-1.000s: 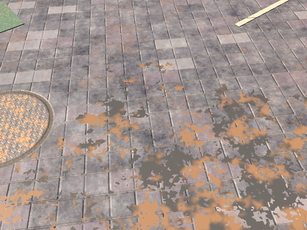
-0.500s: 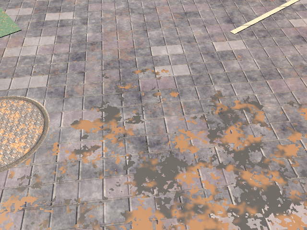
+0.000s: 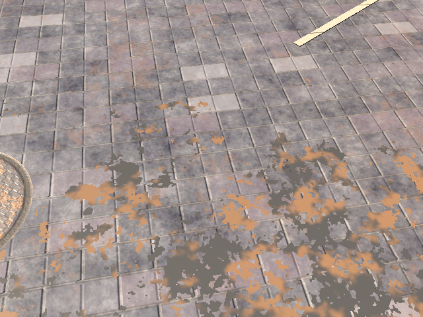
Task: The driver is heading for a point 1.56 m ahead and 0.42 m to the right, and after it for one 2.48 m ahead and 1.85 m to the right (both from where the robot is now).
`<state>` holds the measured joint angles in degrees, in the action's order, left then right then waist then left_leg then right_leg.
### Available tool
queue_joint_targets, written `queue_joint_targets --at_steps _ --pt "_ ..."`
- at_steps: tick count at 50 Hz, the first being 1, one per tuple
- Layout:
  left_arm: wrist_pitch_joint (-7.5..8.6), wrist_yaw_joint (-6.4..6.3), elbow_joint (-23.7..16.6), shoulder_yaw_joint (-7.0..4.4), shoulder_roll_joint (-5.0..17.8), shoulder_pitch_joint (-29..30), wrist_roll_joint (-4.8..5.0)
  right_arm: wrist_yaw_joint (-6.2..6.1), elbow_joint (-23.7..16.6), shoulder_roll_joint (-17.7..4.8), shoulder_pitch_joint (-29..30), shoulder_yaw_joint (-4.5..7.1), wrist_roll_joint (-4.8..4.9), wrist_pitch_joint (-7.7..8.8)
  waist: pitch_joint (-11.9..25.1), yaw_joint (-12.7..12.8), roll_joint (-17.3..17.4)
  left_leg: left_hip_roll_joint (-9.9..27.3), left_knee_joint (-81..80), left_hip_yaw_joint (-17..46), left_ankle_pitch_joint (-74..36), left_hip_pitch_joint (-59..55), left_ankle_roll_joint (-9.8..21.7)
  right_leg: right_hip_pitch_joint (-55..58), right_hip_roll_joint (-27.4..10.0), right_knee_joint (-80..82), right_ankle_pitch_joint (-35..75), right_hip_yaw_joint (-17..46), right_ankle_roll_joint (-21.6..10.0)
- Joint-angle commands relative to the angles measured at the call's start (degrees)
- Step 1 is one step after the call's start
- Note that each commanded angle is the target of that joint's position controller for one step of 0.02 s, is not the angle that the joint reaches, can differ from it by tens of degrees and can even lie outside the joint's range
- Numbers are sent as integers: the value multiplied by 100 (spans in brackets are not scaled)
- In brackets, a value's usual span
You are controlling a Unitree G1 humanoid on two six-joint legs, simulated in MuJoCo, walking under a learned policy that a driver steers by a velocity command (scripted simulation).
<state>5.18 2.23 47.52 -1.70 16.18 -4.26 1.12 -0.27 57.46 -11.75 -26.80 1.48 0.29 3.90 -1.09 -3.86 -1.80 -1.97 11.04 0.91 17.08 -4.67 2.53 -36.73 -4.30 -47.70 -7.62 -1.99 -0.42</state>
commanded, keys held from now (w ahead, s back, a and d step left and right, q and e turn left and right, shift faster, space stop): w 0.62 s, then no key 0.14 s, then e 0.24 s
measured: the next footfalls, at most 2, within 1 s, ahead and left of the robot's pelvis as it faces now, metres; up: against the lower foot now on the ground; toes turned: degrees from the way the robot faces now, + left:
right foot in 0.16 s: +0.28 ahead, -0.13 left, +0.00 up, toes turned -1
left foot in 0.70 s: +0.58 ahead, +0.10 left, +0.00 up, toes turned +2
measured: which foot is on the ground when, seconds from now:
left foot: down 0.00-0.18, up 0.20-0.68, down 0.70-1.00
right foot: up 0.00-0.14, down 0.16-0.70, up 0.72-1.00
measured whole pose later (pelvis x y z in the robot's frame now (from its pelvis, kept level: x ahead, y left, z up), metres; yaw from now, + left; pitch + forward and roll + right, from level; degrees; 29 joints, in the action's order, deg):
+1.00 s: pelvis +0.49 +0.01 +0.00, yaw -5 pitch +1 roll +1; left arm -0.8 -1.7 49.5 -3.4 16.5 -11.3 0.7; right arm -0.5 51.5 -14.0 -7.9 2.1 -1.4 3.5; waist -3.6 0.2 -2.4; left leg -0.8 19.5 -7.7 7.2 13.5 3.3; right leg -32.1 -4.2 -51.8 -16.9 2.0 2.9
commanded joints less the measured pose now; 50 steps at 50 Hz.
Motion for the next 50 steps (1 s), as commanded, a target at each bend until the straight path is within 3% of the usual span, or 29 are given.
queue_joint_targets --at_steps 1,3,5,6,7,8,9,10,11,12,13,14,16,20,25,30,31,33,34,35,36,37,38,39,40,42,44,46,50 --pt "60 20 -713 60 104 1102 23 -108 -225 -1158 -73 209 29 103 -687 -17 766 1229 -775 553 -2087 964 784 449 265 1227 848 -194 61" --pt "46 16 -798 5 315 1146 60 -104 -169 -1172 -68 236 100 131 -738 110 803 1427 -710 511 -2281 623 697 561 273 1630 1001 -14 -103" --pt "56 15 -771 -101 542 865 48 -95 -183 -1231 43 274 72 97 -422 378 836 1553 -166 407 -3668 125 546 965 395 1739 844 10 -310" --pt "41 -6 -663 -179 670 436 45 -92 -204 -1290 109 302 29 46 -50 617 935 1546 407 326 -4707 -59 462 1478 534 1646 640 -69 -429" --pt "9 -44 -409 -301 843 -395 56 -91 -231 -1246 169 293 -18 -27 463 1024 927 1371 1419 166 -5402 50 343 2444 694 1620 495 -191 -586" --pt "-33 -97 -159 -398 1018 -1314 55 -93 -304 -1160 177 246 -67 -64 1000 1413 807 1167 2725 92 -4817 912 192 3878 354 1514 416 146 -786" --pt "-56 -127 -15 -511 1547 -2041 -110 -30 -420 -448 -513 54 -136 1 1967 1149 -611 325 5083 -43 -1915 2964 -106 6027 -1186 1701 -534 2564 -1593" --pt "-60 -71 70 -412 1226 -2081 -93 26 -279 -300 -668 -15 15 145 2520 1072 -1317 -231 6396 594 1446 3855 -147 6234 -1848 3082 -1781 4838 -2038" --pt "-20 -51 11 -312 891 -1485 -28 61 -472 -912 -33 151 195 257 1325 1009 -834 159 6858 735 1223 4462 -21 5251 -1621 3385 -2328 4335 -1703" --pt "10 -46 -92 -258 701 -979 -40 52 -644 -1071 517 184 272 309 605 849 -391 479 6710 542 686 4475 83 4236 -1436 3518 -2030 3429 -1503" --pt "56 -16 -125 -217 583 -597 -97 8 -689 -1022 732 195 217 302 190 619 11 748 6332 430 240 4217 79 3312 -1209 3685 -1289 2726 -1392" --pt "105 3 -142 -179 442 -386 -167 -37 -661 -981 668 237 127 237 115 393 -78 956 5989 462 -35 3814 78 2762 -949 3808 -771 2185 -1272" --pt "144 27 -66 -170 392 -344 -165 -62 -599 -720 430 210 70 91 91 188 -247 1064 5671 421 -187 3395 8 2215 -754 4078 -453 1688 -1309" --pt "177 -89 156 -230 681 -780 -143 -106 -935 -795 1210 240 -30 21 -233 293 -77 1188 4598 334 -1074 4138 -253 2209 -730 4380 -84 1260 -1440" --pt "87 -224 347 -251 844 -1352 -50 -7 -1237 -620 2271 160 -4 145 -297 673 22 915 2713 48 -2438 4049 -344 2650 -532 4329 355 708 -1174" --pt "-73 -235 611 -270 876 -1912 -7 168 -1570 -662 3044 105 74 211 -415 907 6 731 1905 25 -2068 4236 -225 3706 -876 3887 653 751 -1138" --pt "-110 -242 631 -286 904 -1932 -4 202 -1626 -715 3083 112 80 227 -389 867 -38 699 1806 33 -1831 4220 -152 3918 -975 3741 844 796 -1103" --pt "-196 -269 621 -303 953 -1799 -37 238 -1592 -893 2770 175 28 262 -154 610 -208 474 1582 -76 -1473 3623 10 4166 -952 3111 2314 754 -916" --pt "-242 -283 582 -299 972 -1659 -43 232 -1424 -1057 2161 265 -17 288 248 256 -267 265 1394 -243 -1644 2762 149 4148 -745 2366 3388 600 -758" --pt "-250 -296 524 -237 839 -1688 -84 203 -1193 -1369 1383 382 -83 315 875 -60 -168 408 1392 -174 -2645 1469 358 3731 -390 1327 3456 386 -519" --pt "-184 -294 337 -103 512 -1901 -250 160 -1055 -1865 568 475 -226 296 1865 -141 697 1713 2007 1207 -4698 -664 910 2140 149 -548 1374 140 -190" --pt "-94 -235 565 60 -47 -2745 -174 182 -928 -1870 390 463 -155 211 2704 89 1893 2822 1750 3049 -5375 -2046 1857 539 1001 -2223 -3093 490 96" --pt "-50 -230 646 -129 714 -2403 -18 194 -987 -1378 419 349 -55 147 2523 -152 1030 2505 1538 2737 -4890 -1545 1636 349 747 -2676 -3114 1158 62" --pt "-53 -249 472 -179 803 -1849 134 161 -1083 -1192 1011 277 -35 133 1577 -27 879 2304 1405 1839 -4917 -742 1378 -10 482 -2593 -2786 976 38" --pt "-103 -302 451 -173 712 -1593 106 147 -1145 -1033 1477 219 -62 143 1111 150 472 2049 1179 1353 -4805 44 1202 93 222 -2265 -2383 822 101" --pt "-318 -375 481 -211 526 -1660 21 142 -1111 -807 1940 156 -167 173 715 518 610 1759 703 696 -4428 1339 1020 949 -44 -1674 -1802 753 202" --pt "-492 -418 450 -199 316 -1817 -4 135 -1070 -890 2194 177 -242 200 604 701 820 1649 447 230 -4412 1909 1115 1343 32 -1312 -1471 569 322" --pt "-568 -445 233 -230 374 -1582 -38 39 -1023 -1121 2244 251 -203 148 553 689 862 1748 309 43 -4195 1896 1192 1151 -8 -955 -1175 499 374" --pt "-650 -381 -81 -282 421 -1082 -45 -148 -967 -1241 2247 301 -138 -49 503 516 753 1815 93 -242 -2712 1735 1148 1109 -140 -255 -563 364 336"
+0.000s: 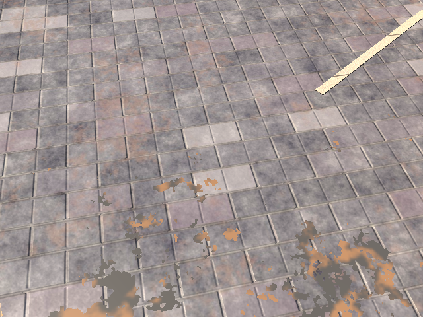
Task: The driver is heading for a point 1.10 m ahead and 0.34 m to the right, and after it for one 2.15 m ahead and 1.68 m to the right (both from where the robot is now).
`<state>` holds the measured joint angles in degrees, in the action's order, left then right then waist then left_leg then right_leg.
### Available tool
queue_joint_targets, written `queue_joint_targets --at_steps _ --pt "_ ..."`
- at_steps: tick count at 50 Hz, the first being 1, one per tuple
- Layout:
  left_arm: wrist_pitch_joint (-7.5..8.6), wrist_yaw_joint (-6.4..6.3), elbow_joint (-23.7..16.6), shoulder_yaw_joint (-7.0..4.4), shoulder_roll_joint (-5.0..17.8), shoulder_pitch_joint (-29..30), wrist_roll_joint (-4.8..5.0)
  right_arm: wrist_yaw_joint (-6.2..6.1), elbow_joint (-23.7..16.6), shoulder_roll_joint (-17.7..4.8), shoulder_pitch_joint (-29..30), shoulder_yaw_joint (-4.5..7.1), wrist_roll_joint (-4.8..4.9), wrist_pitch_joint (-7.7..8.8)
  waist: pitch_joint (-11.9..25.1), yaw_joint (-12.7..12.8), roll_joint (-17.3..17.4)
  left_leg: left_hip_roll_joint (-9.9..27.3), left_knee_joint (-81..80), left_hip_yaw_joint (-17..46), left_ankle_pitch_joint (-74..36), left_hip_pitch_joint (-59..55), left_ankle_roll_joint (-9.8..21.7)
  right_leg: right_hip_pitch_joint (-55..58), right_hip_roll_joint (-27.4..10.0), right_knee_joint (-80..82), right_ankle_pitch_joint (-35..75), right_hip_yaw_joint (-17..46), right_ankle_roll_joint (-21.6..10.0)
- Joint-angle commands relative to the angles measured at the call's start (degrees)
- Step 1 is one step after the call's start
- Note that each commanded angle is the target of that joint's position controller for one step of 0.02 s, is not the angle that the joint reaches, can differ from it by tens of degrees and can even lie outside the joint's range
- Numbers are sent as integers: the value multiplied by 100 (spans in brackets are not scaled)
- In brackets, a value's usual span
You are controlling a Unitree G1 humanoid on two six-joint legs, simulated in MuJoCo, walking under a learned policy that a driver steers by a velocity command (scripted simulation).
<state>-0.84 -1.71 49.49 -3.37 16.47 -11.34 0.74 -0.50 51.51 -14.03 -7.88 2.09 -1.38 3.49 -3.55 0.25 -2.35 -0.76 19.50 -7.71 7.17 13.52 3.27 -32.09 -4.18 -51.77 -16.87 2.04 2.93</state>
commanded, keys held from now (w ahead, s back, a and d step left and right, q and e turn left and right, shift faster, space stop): e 0.12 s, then w+e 0.54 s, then w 0.34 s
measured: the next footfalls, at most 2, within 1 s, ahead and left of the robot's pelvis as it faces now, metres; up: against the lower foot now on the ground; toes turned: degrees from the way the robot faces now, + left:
right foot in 0.22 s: +0.09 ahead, -0.14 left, +0.00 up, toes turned -10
left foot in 0.68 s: +0.41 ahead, +0.00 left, +0.00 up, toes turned -26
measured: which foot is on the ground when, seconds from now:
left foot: down 0.00-0.22, up 0.24-0.66, down 0.68-1.00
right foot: up 0.00-0.20, down 0.22-0.70, up 0.72-1.00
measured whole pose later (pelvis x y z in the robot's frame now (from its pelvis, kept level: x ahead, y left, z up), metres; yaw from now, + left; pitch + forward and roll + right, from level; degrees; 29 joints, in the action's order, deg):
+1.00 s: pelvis +0.38 -0.11 +0.00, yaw -28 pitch +2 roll +2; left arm 3.7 0.2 38.8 -3.0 16.1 -8.3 0.6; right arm 0.9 53.7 -15.5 -19.9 3.6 0.8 5.3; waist -1.1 -5.0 -2.4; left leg -2.2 13.7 -2.3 12.2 3.7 1.3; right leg -36.5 -5.9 -44.6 -8.5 2.4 -0.4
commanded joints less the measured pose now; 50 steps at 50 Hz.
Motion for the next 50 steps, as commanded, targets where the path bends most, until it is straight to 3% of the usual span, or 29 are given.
queue_joint_targets --at_steps 1,7,9,10,11,12,13,14,15,16,17,20,23,29,32,33,34,35,36,37,38,39,40,41,44,46,50 --pt "-67 34 -359 -129 400 -240 -8 -149 -354 -1036 341 251 39 -54 697 56 786 1727 -774 591 -1441 -142 1067 629 -156 291 374 -83 -17" --pt "-137 200 -783 -218 418 200 24 -176 -314 -1251 210 369 192 -305 630 -65 803 2058 -270 597 -1068 -838 865 680 -8 1172 -207 -418 -260" --pt "-135 252 -735 -251 389 -13 48 -152 -333 -1262 279 401 298 -331 658 109 733 1931 17 463 218 -624 588 1313 176 1980 143 -679 -517" --pt "-122 229 -618 -327 518 -297 51 -129 -303 -1095 177 373 301 -326 703 186 573 1713 435 304 1005 -281 366 1899 334 2311 179 -680 -703" --pt "-97 156 -457 -485 933 -869 97 -75 -339 -739 180 281 190 -303 785 310 -313 1237 1823 -196 1583 530 0 2767 -163 2862 191 265 -1082" --pt "-25 100 -501 -646 1693 -1225 95 -21 -814 -439 687 189 32 -206 695 343 -1703 106 3672 -360 3014 2753 -478 3724 -1456 3403 -328 3023 -2173" --pt "178 177 -575 -523 1354 -1359 -30 42 -864 -700 1086 250 118 -49 806 612 -953 32 4513 842 3170 3472 -411 3857 -1676 3833 -641 3751 -2510" --pt "330 181 -644 -447 1119 -1107 -63 118 -885 -887 1065 303 280 67 630 422 -783 269 4566 1107 2597 3692 -264 3807 -1556 3872 -641 3320 -2290" --pt "413 166 -719 -410 947 -822 7 136 -754 -999 931 346 284 144 500 255 -491 438 4388 1130 2021 3592 -202 3632 -1322 3827 -453 2811 -2010" --pt "423 135 -767 -370 839 -646 85 114 -685 -1067 928 379 181 198 441 193 -347 522 4029 1115 1542 3485 -218 3516 -1186 3863 -102 2480 -1829" --pt "418 96 -799 -325 755 -596 78 109 -659 -1037 957 391 124 230 428 133 -339 556 3705 1118 1143 3187 -255 3340 -1023 3932 312 2206 -1726" --pt "438 7 -828 -353 869 -761 18 136 -650 -803 1083 347 126 258 460 132 -197 337 2826 997 300 2772 -446 3190 -731 3994 1297 1683 -1650" --pt "431 -33 -812 -387 954 -920 42 156 -733 -614 1362 268 157 248 314 244 -289 172 1821 999 -299 2382 -563 2859 -543 4016 1140 1441 -1554" --pt "381 -5 -720 -409 974 -1165 75 233 -993 -735 1700 234 228 336 115 394 -448 67 894 1073 -574 1705 -550 2566 -596 3750 986 1732 -1411" --pt "324 -18 -771 -402 947 -1031 74 244 -924 -972 1239 322 244 428 237 140 -684 13 675 1026 -213 993 -384 2633 -634 3327 1329 2019 -1284" --pt "309 -19 -820 -364 847 -936 65 223 -792 -1076 763 392 225 457 434 -109 -684 -41 455 936 -247 335 -262 2542 -445 2926 1720 1959 -1173" --pt "317 -3 -881 -280 619 -857 6 189 -639 -1275 54 482 165 479 943 -430 -559 272 501 1127 -279 -730 -31 2244 -132 2029 1994 1668 -986" --pt "331 1 -1005 -145 284 -902 -122 149 -539 -1612 -963 548 80 461 1860 -757 226 1344 595 2289 269 -2237 368 1416 293 300 936 1146 -740" --pt "416 11 -1166 -69 -27 -1682 104 208 -297 -1942 -1285 635 44 393 2196 -268 2438 2359 -270 5099 1711 -3461 1220 -527 967 -1356 -1731 781 -436" --pt "440 -7 -902 -178 597 -1633 216 247 -367 -1288 -1006 481 179 398 1531 -365 1604 2255 -545 5103 2654 -3038 1104 -1113 565 -2043 -1516 1034 -439" --pt "446 10 -953 -229 824 -1070 186 233 -446 -948 -713 395 203 369 880 -446 1129 2009 -528 4119 2292 -2359 893 -1225 361 -2090 -1003 891 -483" --pt "453 5 -993 -214 748 -773 117 230 -486 -853 -455 346 148 337 585 -343 701 1781 -583 3470 1561 -1728 818 -1024 160 -1970 -630 722 -494" --pt "475 25 -1067 -216 680 -531 39 218 -468 -738 -345 309 110 313 356 -283 612 1624 -686 3081 1012 -1277 838 -930 28 -1694 -388 681 -503" --pt "480 68 -1104 -205 575 -521 39 193 -446 -702 -317 276 58 317 351 -160 721 1502 -789 2765 670 -997 825 -679 -106 -1490 -240 645 -523" --pt "469 128 -1220 -106 297 -342 13 158 -328 -834 -454 295 151 352 255 -102 777 1472 -1106 2268 -18 -741 1001 -671 -254 -758 -99 349 -428" --pt "495 151 -1369 -31 206 17 -47 127 -291 -1023 -525 334 196 337 189 -166 661 1456 -1235 1952 -398 -679 1040 -688 -310 -55 343 184 -334" --pt "553 248 -1515 51 137 675 3 115 -222 -1197 -772 346 270 256 140 -379 654 1196 -1209 1278 -769 -547 806 -85 -94 1323 1439 -156 -291"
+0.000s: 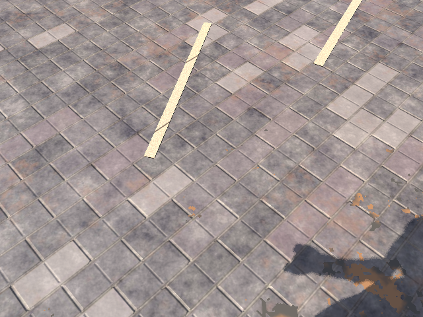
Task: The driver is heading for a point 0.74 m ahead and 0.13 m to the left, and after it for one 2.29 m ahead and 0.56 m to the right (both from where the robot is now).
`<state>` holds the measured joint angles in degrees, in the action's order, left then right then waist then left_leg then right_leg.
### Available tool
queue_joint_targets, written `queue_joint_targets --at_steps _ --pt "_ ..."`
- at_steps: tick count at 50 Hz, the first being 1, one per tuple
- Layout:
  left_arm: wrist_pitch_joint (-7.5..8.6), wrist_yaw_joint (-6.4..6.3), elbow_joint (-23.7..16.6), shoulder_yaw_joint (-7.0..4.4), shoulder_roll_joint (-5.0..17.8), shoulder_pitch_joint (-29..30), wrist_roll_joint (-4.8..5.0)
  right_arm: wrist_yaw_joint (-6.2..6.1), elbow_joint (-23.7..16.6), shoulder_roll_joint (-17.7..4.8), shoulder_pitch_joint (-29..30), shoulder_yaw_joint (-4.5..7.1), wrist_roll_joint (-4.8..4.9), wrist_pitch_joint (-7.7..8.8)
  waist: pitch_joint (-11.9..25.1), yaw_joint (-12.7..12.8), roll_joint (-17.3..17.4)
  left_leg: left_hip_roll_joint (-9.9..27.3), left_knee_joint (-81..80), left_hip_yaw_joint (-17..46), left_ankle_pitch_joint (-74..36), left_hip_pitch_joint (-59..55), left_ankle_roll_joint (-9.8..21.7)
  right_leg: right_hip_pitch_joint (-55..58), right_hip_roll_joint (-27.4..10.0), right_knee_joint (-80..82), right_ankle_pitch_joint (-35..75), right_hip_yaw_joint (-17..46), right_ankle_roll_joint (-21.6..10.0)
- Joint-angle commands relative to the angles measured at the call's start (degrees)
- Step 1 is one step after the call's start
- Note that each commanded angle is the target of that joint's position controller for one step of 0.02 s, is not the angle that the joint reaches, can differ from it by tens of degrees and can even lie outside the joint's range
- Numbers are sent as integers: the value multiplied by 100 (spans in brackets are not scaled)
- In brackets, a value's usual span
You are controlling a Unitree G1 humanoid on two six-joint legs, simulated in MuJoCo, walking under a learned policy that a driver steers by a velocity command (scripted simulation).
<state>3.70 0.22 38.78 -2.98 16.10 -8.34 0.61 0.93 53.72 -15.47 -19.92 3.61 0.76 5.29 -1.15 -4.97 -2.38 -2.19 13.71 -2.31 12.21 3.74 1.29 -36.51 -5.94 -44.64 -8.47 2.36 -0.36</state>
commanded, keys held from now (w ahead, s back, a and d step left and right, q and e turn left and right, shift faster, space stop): w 0.34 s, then w+q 0.60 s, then e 0.06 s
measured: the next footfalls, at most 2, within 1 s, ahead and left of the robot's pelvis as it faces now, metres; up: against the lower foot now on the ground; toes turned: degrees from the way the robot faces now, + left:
right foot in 0.16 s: +0.26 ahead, -0.15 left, +0.00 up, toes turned -2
left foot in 0.72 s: +0.56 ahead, +0.09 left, +0.00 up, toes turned +11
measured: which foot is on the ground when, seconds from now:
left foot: down 0.00-0.18, up 0.20-0.70, down 0.72-1.00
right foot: up 0.00-0.14, down 0.16-0.72, up 0.74-1.00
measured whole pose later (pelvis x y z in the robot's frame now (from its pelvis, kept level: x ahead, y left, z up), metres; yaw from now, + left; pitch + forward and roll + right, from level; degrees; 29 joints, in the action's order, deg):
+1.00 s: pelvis +0.56 +0.02 +0.00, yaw +18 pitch +2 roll +0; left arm 6.0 -0.2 39.8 -2.6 17.1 -6.0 -0.9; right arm 0.1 43.4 -16.0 -17.4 3.7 0.6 2.6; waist -2.3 -2.7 -1.7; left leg -6.6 19.1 5.2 10.6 10.1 5.0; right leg -37.8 -5.9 -45.3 -6.2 4.7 3.4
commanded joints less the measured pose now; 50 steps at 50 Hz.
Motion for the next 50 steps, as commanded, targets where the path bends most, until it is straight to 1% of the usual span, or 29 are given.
queue_joint_targets --at_steps 1,5,6,7,8,9,10,11,12,13,14,16,18,25,29,31,33,34,35,36,37,38,39,40,41,43,45,47,50 --pt "101 75 -492 9 206 529 38 -24 -396 -1079 289 194 77 54 -112 84 667 1383 -597 717 -1283 358 972 452 138 790 725 -234 30" --pt "102 144 -637 -61 420 726 62 -38 -255 -1197 43 209 127 -72 -155 219 740 1701 -214 737 -1727 -201 779 758 287 1324 435 -259 -223" --pt "102 142 -565 -125 527 423 42 -51 -260 -1239 111 212 130 -106 10 459 743 1650 198 609 -2436 -234 685 1268 416 1500 397 -373 -328" --pt "88 119 -352 -248 723 -241 13 -62 -263 -1164 109 178 119 -131 419 807 651 1429 1050 368 -3202 -105 553 2235 576 1621 385 -505 -473" --pt "63 66 -116 -387 1016 -1167 -1 -76 -331 -952 100 84 32 -131 1025 1216 464 1148 2327 128 -2843 573 343 3618 275 1500 392 -196 -681" --pt "13 10 -50 -506 1635 -1806 -126 -60 -540 -378 -334 -103 -82 -51 1845 1148 -868 382 4648 -163 -572 2634 -62 5605 -1247 1734 -346 2229 -1444" --pt "14 47 -13 -428 1411 -1937 -49 -39 -487 -467 -365 -111 -26 67 2311 1145 -1316 55 5681 592 2049 3476 -67 5819 -1715 2664 -964 4063 -1821" --pt "44 79 -44 -300 1080 -1533 -29 2 -592 -932 -8 26 140 124 1464 1087 -859 419 6106 756 1816 4050 18 5230 -1550 2748 -1254 3441 -1594" --pt "61 89 -97 -238 895 -1160 -28 12 -683 -938 371 18 172 146 882 970 -572 685 5948 612 1309 4067 92 4464 -1290 2819 -913 2610 -1438" --pt "75 113 -102 -194 759 -827 -62 -7 -695 -868 529 22 93 130 505 793 -265 870 5602 545 897 3869 79 3742 -1040 2985 -442 2045 -1350" --pt "113 129 -122 -151 608 -599 -96 -22 -663 -847 493 55 27 68 351 602 -301 1033 5279 601 599 3524 61 3241 -844 3168 -11 1655 -1268" --pt "190 137 -64 -164 599 -470 -90 -22 -597 -622 329 20 8 -69 306 403 -322 1077 5028 571 281 3111 -30 2765 -721 3487 431 1278 -1325" --pt "261 113 55 -195 682 -516 -83 -42 -644 -539 477 7 -12 -158 175 344 -202 1082 4665 576 -127 3299 -122 2711 -696 3677 790 888 -1369" --pt "270 -32 457 -249 862 -919 -114 80 -1000 -374 1632 -62 30 -128 -250 773 -12 785 2621 507 -1982 3409 -131 3026 -605 3964 907 -344 -1014" --pt "162 -65 715 -278 894 -1223 -53 201 -1319 -339 2165 -98 35 -110 -421 981 66 676 2063 378 -1742 3706 39 3890 -849 3712 1229 -639 -932" --pt "66 -94 783 -300 937 -1253 -22 283 -1473 -365 2282 -93 31 -99 -415 964 12 583 1934 203 -1208 3765 177 4319 -972 3372 1930 -740 -851" --pt "-28 -156 749 -336 1086 -1124 -16 332 -1549 -516 2058 -16 28 -107 -123 752 -212 270 1937 -165 -590 3213 370 4526 -969 2659 3911 -930 -701" --pt "-87 -200 718 -352 1161 -1074 -25 328 -1494 -677 1623 78 28 -128 212 503 -336 40 1974 -343 -347 2595 489 4527 -919 1969 4914 -1042 -606" --pt "-142 -245 676 -337 1156 -998 -21 288 -1308 -936 786 239 44 -139 677 43 -251 -200 1700 -404 -569 1416 678 4162 -723 842 5181 -1236 -434" --pt "-113 -290 548 -273 1069 -1048 -83 185 -1136 -1384 -190 424 49 -186 1282 -367 207 394 1665 669 -727 -424 1033 2804 -525 -816 3763 -1242 -207" --pt "72 -146 306 11 187 -1674 -236 138 -1135 -1906 -308 523 99 -193 1865 222 1701 1890 1334 3852 93 -2561 2180 73 720 -2892 -1728 -873 211" --pt "315 -49 299 -37 595 -1140 -48 122 -1212 -1436 -491 384 77 -171 2382 -178 1124 2104 562 4933 612 -2956 2273 -658 826 -3551 -2472 324 123" --pt "450 13 98 -107 855 -576 162 101 -1205 -1193 -293 321 29 -147 1572 -261 887 1932 427 4036 283 -2437 1975 -1099 514 -3481 -1996 400 -2" --pt "520 -6 30 -74 798 -380 126 86 -1280 -1077 56 290 38 -129 1060 -47 404 1692 399 3375 -179 -1587 1788 -968 264 -3009 -1527 334 -59" --pt "522 -48 41 -109 812 -282 -26 74 -1373 -904 432 239 27 -134 644 185 195 1487 294 2885 -778 -723 1674 -650 102 -2485 -1294 282 -8" --pt "392 -59 18 -162 810 -463 -123 34 -1545 -769 747 187 -60 -141 448 527 405 1256 29 2500 -1478 213 1679 5 -31 -2031 -1093 296 119" --pt "274 -67 -13 -130 641 -519 -150 -22 -1565 -871 738 222 -25 -132 326 620 438 1150 -105 2151 -1868 756 1698 167 -32 -1502 -942 151 298" --pt "230 -81 -153 -69 492 -139 -168 -98 -1540 -1040 621 278 4 -139 174 530 461 952 -164 1817 -1911 1115 1572 230 64 -697 -273 36 439" --pt "291 3 -152 24 298 306 -163 -177 -1396 -912 398 226 -14 -202 203 240 644 593 97 1051 -2664 1242 1129 867 345 734 1382 -215 424"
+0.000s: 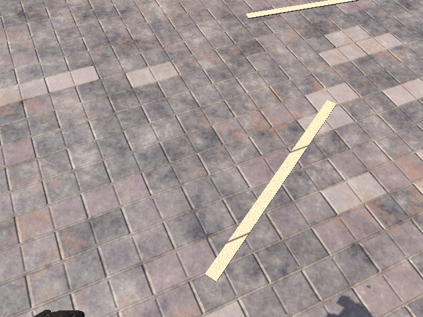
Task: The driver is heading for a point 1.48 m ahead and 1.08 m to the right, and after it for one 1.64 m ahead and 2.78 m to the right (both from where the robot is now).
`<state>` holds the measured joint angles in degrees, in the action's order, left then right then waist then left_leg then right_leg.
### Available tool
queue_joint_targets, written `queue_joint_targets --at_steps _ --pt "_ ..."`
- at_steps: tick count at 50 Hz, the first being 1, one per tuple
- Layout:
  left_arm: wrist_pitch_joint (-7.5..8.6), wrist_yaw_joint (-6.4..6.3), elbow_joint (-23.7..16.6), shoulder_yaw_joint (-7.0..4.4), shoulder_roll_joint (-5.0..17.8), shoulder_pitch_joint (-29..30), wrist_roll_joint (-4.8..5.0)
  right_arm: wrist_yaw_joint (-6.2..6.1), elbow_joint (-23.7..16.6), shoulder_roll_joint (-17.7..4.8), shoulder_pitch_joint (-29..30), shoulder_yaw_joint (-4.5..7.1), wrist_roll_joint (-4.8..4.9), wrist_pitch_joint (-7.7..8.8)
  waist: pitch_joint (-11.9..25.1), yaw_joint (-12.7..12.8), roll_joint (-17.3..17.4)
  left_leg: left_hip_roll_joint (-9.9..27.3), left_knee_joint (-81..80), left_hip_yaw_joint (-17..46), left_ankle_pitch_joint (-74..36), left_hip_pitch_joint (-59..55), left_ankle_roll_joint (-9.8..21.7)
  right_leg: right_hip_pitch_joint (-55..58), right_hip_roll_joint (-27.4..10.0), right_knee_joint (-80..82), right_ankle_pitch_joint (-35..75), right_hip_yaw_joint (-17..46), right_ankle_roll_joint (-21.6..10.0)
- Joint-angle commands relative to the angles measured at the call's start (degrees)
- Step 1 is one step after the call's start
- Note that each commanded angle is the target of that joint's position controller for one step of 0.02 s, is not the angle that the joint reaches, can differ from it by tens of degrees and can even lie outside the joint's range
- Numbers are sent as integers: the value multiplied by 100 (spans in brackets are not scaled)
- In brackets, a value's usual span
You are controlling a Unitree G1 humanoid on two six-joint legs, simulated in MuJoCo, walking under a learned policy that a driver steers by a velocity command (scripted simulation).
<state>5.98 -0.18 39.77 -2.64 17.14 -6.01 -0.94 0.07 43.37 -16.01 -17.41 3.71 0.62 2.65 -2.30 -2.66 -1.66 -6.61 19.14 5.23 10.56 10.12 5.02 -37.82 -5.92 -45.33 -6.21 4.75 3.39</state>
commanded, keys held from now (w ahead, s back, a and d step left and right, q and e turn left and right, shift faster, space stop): e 1.00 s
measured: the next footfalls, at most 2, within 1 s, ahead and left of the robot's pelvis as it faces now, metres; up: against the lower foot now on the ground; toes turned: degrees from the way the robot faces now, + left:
right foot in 0.16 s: +0.28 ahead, -0.14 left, +0.00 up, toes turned +0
left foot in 0.60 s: +0.28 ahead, +0.08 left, +0.00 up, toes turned -19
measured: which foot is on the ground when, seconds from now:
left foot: down 0.00-0.18, up 0.20-0.58, down 0.60-1.00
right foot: up 0.00-0.14, down 0.16-0.60, up 0.62-1.00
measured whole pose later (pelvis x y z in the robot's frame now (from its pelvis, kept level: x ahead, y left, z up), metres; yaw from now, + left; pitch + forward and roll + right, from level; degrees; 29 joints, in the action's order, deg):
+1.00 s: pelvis +0.18 -0.03 -0.01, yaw -28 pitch +1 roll +0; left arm -3.9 1.0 34.9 -4.4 17.1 -9.1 1.2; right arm -1.5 40.0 -16.8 -9.7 4.4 0.9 -1.0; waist -2.6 -1.3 0.6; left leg 6.1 29.5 -7.2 15.6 14.6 -2.0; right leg -18.4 -1.0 -35.6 -16.7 -1.7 2.1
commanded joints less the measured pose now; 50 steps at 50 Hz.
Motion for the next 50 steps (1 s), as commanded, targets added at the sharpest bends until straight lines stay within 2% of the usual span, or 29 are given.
queue_joint_targets --at_steps 1,3,5,7,8,9,10,11,12,13,14,16,18,21,26,28,29,30,31,32,33,34,35,36,39,43,47,49,50 --pt "101 88 -262 -6 189 187 23 -99 -269 -816 -46 190 -9 49 392 -98 604 1080 -391 292 -2445 485 679 1159 421 1048 1611 -471 2" --pt "128 151 -283 -32 272 309 59 -97 -161 -787 -168 151 -27 33 425 -163 692 1253 -207 369 -2368 96 577 1184 459 1393 1780 -409 -165" --pt "133 196 -285 -99 434 250 47 -86 -108 -812 -103 142 -75 23 479 -75 708 1485 165 481 -2505 -339 471 1171 469 1554 1367 -318 -396" --pt "128 216 -150 -179 583 -230 26 -93 -97 -813 130 141 -79 8 596 263 658 1465 820 403 -2988 -515 296 1640 584 1813 1162 -375 -629" --pt "133 205 -52 -243 750 -612 -6 -104 -115 -765 136 126 -93 4 800 443 470 1163 1558 204 -3047 -473 103 2226 526 1980 2002 -334 -767" --pt "133 195 -121 -319 1188 -883 -81 -123 -240 -621 -218 71 -199 27 1405 318 -309 679 2931 -36 -1645 320 -199 3528 -296 1570 4109 644 -1262" --pt "36 189 -149 -302 1179 -1018 -80 -112 -187 -374 -896 -36 -195 47 2096 212 -1393 112 4828 -291 2126 1758 -663 4910 -1463 1634 4974 2329 -2340" --pt "-57 201 -149 -243 880 -1157 75 -71 -197 -722 -760 3 -138 5 2372 358 -1025 197 5303 119 2745 2159 -724 4950 -1460 2016 3744 3015 -2427" --pt "-137 189 -249 -245 842 -843 138 -83 -304 -884 -255 64 -28 -88 1827 434 -553 394 5659 185 2418 2542 -765 4503 -1252 2146 2420 2733 -2213" --pt "-222 165 -317 -222 774 -632 139 -121 -384 -878 154 73 -31 -182 1376 470 -132 503 5576 85 2136 2679 -766 3857 -1013 2343 1592 2388 -1993" --pt "-293 126 -363 -220 794 -464 117 -162 -455 -855 338 91 -58 -268 1026 391 -22 627 5288 87 1877 2606 -760 3183 -902 2536 1037 2231 -1875" --pt "-407 81 -428 -235 774 -230 52 -219 -496 -680 297 83 -79 -356 724 160 -357 668 4291 -7 1626 2035 -747 2283 -420 2835 336 1835 -1619" --pt "-478 26 -478 -288 822 -216 26 -263 -444 -519 208 56 -93 -340 847 140 -605 525 3588 -139 1530 1679 -819 2109 -227 2864 436 1654 -1617" --pt "-563 -68 -534 -367 923 -222 107 -270 -440 -504 331 55 -103 -329 1075 208 -587 485 2931 -44 1059 1374 -887 2065 -176 2855 -121 1760 -1604" --pt "-718 -120 -579 -412 923 -271 137 -193 -545 -550 598 93 -63 -219 886 330 -726 414 1998 21 835 1118 -808 2042 -112 2830 -974 2244 -1471" --pt "-788 -143 -608 -415 908 -206 179 -141 -500 -543 432 122 -38 -136 826 198 -732 382 1114 -81 449 672 -672 1978 11 2646 -963 2321 -1329" --pt "-818 -155 -604 -403 857 -244 214 -127 -456 -606 286 162 -43 -109 800 113 -678 494 537 -92 132 245 -560 1795 184 2477 -1099 2245 -1163" --pt "-824 -154 -614 -344 658 -398 208 -152 -477 -944 129 252 -124 -106 868 137 -178 1348 119 554 194 -316 -251 1294 501 1840 -1804 1894 -872" --pt "-782 -144 -797 -314 475 -324 229 -175 -494 -1430 253 360 -301 -165 542 317 1455 2443 -338 1925 -112 -273 498 248 1410 558 -2525 563 -531" --pt "-699 -124 -774 -430 855 -423 125 -169 -629 -1248 498 327 -431 -147 545 298 1676 3016 -443 2500 -648 134 1004 198 1209 -911 -2801 366 -278" --pt "-704 -97 -612 -524 1062 -626 148 -211 -767 -936 844 232 -365 -130 535 438 1216 2794 -302 2003 -899 208 913 272 1064 -1609 -2473 436 -180" --pt "-769 -109 -432 -543 1021 -818 177 -233 -823 -753 1101 184 -252 -129 458 529 909 2398 -171 1373 -969 192 633 272 1024 -1931 -2165 339 -73" --pt "-837 -139 -357 -524 902 -902 163 -250 -845 -677 1181 159 -157 -133 429 504 835 2196 -74 1029 -1056 27 494 128 981 -2273 -1887 278 26" --pt "-883 -133 -366 -479 752 -884 172 -262 -838 -651 1148 131 -124 -151 370 444 840 2123 -27 758 -1439 -4 510 49 942 -2507 -1776 204 115" --pt "-888 -93 -646 -376 534 -370 249 -298 -760 -734 797 168 -169 -246 360 145 1031 2029 -21 280 -1785 -477 637 -103 743 -1878 -1498 -156 293" --pt "-872 18 -882 -276 401 -83 216 -283 -714 -1037 675 300 -135 -333 588 -35 1222 2283 60 32 -2004 -683 741 572 466 -674 -1678 -435 280" --pt "-919 104 -925 -331 544 -190 224 -185 -669 -1180 741 376 -17 -329 641 18 1326 2450 233 -161 -2131 -541 683 1353 532 399 -1558 -777 30" --pt "-939 140 -841 -371 524 -494 218 -168 -641 -1171 889 385 106 -307 656 266 1245 2401 626 -372 -2001 -373 429 1983 639 1515 -817 -929 -253" --pt "-938 112 -758 -426 608 -716 201 -157 -549 -1023 727 352 134 -278 709 350 1030 2236 1035 -619 -1597 -47 124 2609 747 2134 -218 -856 -447"
Keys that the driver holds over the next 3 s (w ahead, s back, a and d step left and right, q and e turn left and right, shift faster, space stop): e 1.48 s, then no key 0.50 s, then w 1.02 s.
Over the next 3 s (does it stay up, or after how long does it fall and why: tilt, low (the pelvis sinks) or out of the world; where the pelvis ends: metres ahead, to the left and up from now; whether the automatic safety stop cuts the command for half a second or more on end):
stays up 0.44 -0.36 0.00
